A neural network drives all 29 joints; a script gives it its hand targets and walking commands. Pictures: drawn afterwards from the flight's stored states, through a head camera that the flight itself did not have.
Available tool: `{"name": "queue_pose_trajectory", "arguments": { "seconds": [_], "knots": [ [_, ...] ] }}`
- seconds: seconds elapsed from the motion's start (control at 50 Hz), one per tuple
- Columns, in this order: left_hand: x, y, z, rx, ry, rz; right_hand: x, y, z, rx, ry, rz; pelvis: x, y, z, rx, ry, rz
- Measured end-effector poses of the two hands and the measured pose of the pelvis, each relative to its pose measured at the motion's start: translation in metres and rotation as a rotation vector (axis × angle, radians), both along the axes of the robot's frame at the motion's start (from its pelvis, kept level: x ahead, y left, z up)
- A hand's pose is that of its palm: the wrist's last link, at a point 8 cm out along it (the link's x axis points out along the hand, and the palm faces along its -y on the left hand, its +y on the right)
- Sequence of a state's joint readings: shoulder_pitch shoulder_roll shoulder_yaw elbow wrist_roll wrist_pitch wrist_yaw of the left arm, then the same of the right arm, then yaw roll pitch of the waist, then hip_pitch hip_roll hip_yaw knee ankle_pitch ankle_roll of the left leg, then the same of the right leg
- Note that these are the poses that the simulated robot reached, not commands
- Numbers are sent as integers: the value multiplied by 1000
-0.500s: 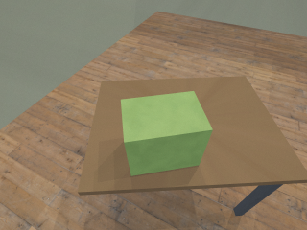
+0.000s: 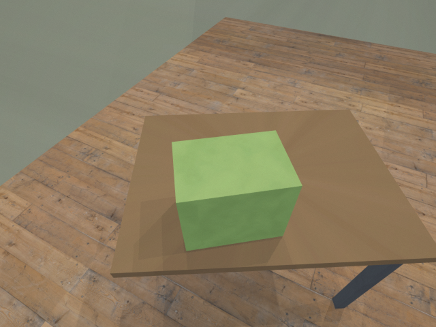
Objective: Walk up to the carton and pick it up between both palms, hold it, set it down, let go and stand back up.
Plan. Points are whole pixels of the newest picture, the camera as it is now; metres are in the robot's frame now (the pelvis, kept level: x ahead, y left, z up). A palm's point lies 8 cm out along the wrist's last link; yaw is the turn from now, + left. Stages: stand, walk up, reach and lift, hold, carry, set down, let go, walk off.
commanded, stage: stand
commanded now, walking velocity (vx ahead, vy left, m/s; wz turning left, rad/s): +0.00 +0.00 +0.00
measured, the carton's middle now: (230, 191) +0.45 -0.02 -0.06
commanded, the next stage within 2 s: none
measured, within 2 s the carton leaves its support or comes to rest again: neither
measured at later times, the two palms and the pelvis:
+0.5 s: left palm out of the picture +0.00 +0.24 -0.14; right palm out of the picture +0.01 -0.25 -0.13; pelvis +0.00 +0.00 +0.00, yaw +0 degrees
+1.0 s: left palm out of the picture -0.01 +0.24 -0.14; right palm out of the picture +0.00 -0.24 -0.13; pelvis +0.00 +0.00 +0.00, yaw +1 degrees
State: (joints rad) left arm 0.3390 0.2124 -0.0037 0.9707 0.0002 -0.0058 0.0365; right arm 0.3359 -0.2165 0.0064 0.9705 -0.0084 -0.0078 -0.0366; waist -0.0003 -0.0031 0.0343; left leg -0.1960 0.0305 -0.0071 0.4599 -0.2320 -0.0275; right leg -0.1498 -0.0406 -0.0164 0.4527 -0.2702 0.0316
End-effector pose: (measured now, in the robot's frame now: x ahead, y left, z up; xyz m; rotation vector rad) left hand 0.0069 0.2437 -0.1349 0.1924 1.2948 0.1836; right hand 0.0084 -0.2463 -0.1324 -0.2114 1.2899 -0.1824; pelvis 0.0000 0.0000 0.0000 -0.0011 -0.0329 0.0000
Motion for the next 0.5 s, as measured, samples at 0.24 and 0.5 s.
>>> {"name": "queue_pose_trajectory", "arguments": {
  "seconds": [0.24, 0.5],
  "knots": [
    [-6, -1, 0, 0, 19, 8, -3, 0, -1, 2, 16, -4, -1, -1, 0, -1, 6, 3],
    [-4, -2, 0, -3, 15, 15, -1, 1, -2, 3, 14, -4, 2, -1, 0, 0, 6, 3]
  ]
}}
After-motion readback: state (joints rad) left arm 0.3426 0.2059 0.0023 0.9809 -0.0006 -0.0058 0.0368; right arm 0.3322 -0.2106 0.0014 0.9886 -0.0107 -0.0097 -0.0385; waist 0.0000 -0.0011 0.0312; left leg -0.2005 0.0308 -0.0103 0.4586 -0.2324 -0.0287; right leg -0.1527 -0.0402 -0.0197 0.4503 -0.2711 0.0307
